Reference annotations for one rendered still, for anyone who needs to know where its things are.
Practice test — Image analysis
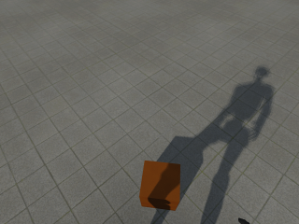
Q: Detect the carton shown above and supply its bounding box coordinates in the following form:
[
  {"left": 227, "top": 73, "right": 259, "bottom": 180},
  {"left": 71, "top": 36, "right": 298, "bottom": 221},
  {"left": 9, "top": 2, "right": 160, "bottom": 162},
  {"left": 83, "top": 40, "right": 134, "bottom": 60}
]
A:
[{"left": 139, "top": 161, "right": 180, "bottom": 211}]

